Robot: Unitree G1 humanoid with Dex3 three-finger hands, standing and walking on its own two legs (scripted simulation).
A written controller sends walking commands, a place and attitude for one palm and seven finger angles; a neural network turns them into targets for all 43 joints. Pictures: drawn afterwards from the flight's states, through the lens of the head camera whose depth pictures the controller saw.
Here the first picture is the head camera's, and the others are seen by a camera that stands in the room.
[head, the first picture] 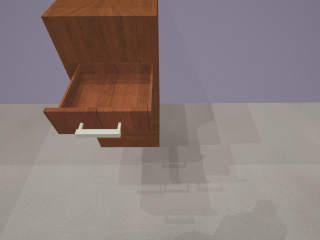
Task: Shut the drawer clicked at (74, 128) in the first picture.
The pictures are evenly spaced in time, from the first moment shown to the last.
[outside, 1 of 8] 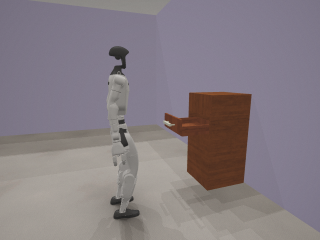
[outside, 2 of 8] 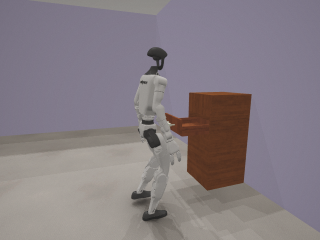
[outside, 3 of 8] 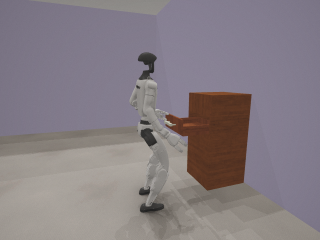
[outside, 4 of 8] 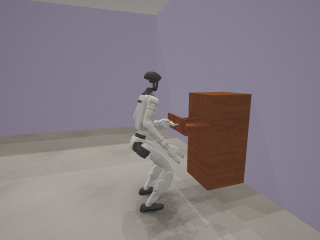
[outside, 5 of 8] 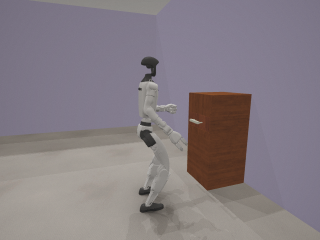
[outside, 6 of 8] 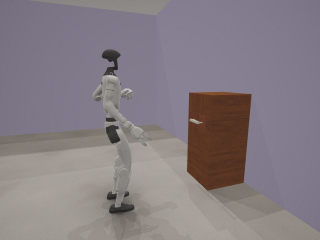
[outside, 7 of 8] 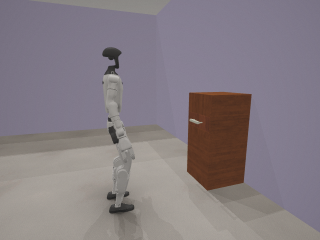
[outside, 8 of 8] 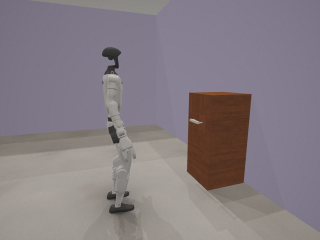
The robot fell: no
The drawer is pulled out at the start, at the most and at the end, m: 0.30 0.30 0.00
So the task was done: yes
